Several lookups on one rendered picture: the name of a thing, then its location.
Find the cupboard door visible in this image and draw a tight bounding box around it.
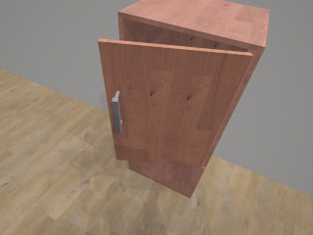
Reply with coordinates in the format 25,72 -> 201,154
98,38 -> 253,167

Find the handle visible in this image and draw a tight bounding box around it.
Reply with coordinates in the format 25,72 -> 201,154
112,91 -> 123,134

